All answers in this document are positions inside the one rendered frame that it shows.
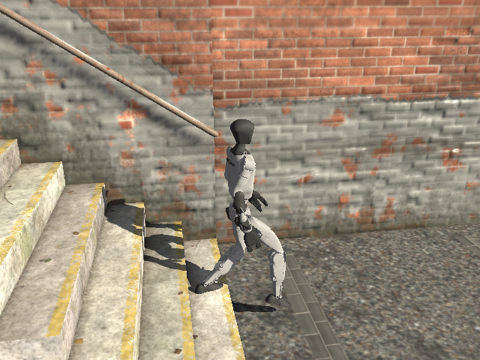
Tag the right robot hand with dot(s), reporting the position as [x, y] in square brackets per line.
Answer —
[251, 238]

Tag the right robot forearm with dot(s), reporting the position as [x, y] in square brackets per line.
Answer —
[239, 200]

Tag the robot right upper arm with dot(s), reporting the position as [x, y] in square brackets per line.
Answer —
[247, 166]

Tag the left robot hand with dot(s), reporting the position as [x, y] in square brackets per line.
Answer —
[253, 200]

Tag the robot left upper arm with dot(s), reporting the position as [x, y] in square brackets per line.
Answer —
[225, 174]

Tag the right robot shin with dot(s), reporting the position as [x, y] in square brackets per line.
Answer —
[277, 272]

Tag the robot right foot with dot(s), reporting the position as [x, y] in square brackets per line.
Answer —
[277, 301]

